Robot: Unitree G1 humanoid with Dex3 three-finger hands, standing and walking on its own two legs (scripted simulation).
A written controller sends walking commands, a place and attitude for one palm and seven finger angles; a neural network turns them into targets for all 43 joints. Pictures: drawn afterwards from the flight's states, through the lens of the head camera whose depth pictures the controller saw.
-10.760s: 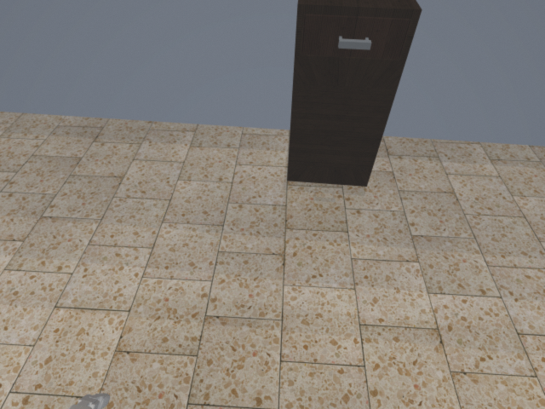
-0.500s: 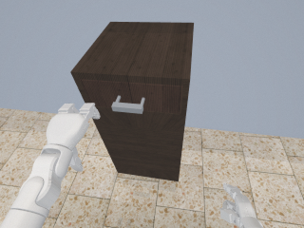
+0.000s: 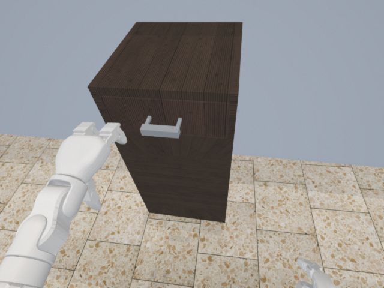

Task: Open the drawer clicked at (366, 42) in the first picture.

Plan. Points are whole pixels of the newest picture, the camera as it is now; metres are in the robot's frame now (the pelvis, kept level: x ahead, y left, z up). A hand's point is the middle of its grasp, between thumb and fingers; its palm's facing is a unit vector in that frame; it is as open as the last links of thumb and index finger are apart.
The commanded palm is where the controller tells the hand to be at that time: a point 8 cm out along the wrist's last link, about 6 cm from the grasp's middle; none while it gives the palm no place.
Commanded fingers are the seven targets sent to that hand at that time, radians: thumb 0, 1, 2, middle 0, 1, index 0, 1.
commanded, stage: move the hooked fingers above the handle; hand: left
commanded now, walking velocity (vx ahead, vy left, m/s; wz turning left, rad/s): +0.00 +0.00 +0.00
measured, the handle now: (162, 125) +0.54 +0.18 -0.01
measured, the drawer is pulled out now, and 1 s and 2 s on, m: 0.00 0.00 0.00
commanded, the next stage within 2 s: none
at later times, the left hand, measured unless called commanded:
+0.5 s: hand (118, 155) +0.35 +0.22 +0.08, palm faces +0.02 -0.04 -1.00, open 13.8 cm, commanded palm +0.34 +0.22 +0.14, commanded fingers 0.00 -0.50 0.30 -0.30 -1.20 -0.30 -1.20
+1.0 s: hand (139, 138) +0.42 +0.19 +0.07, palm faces +0.02 -0.02 -1.00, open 13.8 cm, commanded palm +0.40 +0.20 +0.12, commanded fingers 0.00 -0.50 0.30 -0.30 -1.20 -0.30 -1.20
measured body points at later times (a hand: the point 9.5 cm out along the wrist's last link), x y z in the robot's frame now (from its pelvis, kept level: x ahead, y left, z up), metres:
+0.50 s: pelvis +0.00 -0.01 +0.00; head +0.02 -0.03 +0.45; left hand +0.34 +0.22 +0.14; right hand +0.17 -0.24 -0.12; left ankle -0.03 +0.12 -0.74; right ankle +0.04 -0.13 -0.74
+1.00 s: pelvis +0.01 +0.00 -0.01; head +0.06 -0.03 +0.44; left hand +0.41 +0.19 +0.12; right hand +0.13 -0.26 -0.14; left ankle -0.03 +0.12 -0.74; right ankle +0.04 -0.13 -0.74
